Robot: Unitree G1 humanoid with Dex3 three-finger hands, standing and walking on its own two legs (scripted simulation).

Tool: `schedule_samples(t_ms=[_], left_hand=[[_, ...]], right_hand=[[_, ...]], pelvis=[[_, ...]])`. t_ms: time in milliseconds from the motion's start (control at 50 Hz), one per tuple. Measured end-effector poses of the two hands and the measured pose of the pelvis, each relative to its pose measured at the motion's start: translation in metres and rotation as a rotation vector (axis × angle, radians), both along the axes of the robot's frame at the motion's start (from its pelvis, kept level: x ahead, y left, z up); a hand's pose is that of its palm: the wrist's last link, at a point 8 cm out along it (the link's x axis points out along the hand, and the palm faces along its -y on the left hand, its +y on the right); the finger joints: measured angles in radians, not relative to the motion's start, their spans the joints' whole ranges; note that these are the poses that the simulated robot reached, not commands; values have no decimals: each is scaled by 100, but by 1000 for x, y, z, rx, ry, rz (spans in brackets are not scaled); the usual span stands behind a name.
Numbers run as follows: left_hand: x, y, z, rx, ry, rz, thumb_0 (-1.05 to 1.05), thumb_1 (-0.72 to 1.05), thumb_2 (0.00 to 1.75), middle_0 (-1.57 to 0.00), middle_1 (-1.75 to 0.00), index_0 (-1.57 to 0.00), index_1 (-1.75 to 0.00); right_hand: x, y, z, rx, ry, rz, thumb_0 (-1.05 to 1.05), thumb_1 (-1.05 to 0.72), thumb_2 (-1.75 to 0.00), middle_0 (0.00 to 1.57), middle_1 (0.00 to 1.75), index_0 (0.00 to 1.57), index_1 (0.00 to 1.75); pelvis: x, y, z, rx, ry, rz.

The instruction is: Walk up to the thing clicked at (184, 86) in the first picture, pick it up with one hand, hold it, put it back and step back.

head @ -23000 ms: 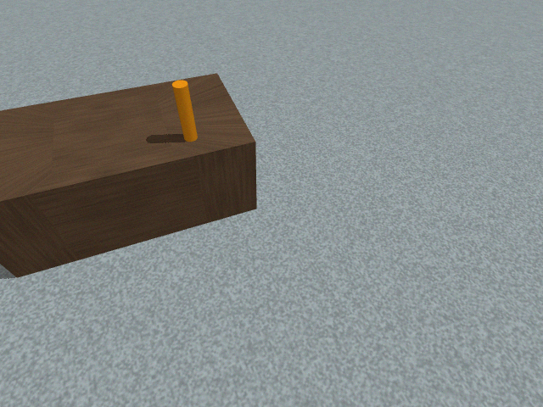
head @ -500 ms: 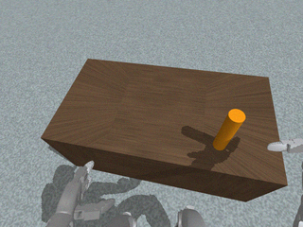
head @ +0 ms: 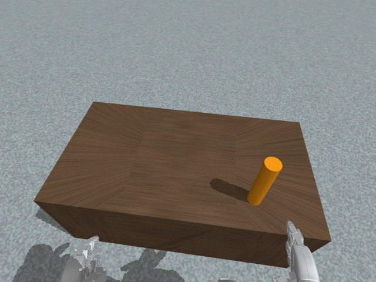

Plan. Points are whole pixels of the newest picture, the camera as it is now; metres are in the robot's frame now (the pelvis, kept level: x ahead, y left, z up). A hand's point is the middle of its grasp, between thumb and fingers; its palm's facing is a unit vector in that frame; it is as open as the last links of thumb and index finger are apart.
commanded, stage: home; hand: right
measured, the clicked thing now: (262, 183) +0.45 -0.26 -0.20
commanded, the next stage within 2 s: none
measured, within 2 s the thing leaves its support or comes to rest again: neither
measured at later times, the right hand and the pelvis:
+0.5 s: hand out of the picture +0.14 -0.16 -0.07, palm faces +0.13 +0.96 -0.25, open 17.6 cm; pelvis -0.02 +0.02 +0.00, yaw -1 degrees
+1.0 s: hand (276, 277) +0.16 -0.19 -0.08, palm faces +0.02 +0.95 -0.32, open 17.5 cm; pelvis -0.01 +0.00 +0.00, yaw +0 degrees
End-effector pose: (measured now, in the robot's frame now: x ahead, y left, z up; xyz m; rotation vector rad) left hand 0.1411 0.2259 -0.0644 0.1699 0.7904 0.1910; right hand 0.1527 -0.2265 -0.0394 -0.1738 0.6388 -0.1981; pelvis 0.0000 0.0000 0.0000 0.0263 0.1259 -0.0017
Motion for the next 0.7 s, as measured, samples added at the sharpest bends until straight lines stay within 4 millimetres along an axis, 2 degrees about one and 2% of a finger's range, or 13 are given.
schedule_samples(t_ms=[60,120,340,420,520,700], left_hand=[[-5,7,-10,5,20,6,1,90,90,-20,-30,-20,-30],[-10,14,-16,17,27,9,1,90,90,-20,-30,-20,-30],[-15,35,-13,53,-43,21,2,90,90,-20,-30,-20,-30],[-14,35,-10,59,-65,19,1,90,90,-20,-30,-20,-30],[-12,31,-8,71,-71,8,1,90,90,-20,-30,-20,-30],[-7,19,-8,75,-78,7,1,90,90,-20,-30,-20,-30]], right_hand=[[-18,9,-4,0,44,-2,-1,59,-2,6,4,5,4],[-27,13,-7,-11,65,-10,-1,59,-2,6,4,5,5],[-24,21,6,-49,18,-6,-1,58,-3,6,5,5,5],[-29,25,1,-29,39,-4,-1,57,-4,6,5,5,5],[-34,20,-3,-22,67,-17,-1,56,-4,6,5,5,5],[-24,7,1,-47,64,-18,-1,56,-4,6,5,5,5]], pelvis=[[-4,5,-2,-4,-8,-6],[-10,10,-4,-10,-14,-11],[-20,20,-5,-20,-29,-12],[-22,19,-5,-20,-32,-11],[-22,17,-5,-18,-32,-10],[-16,8,-4,-9,-28,-10]])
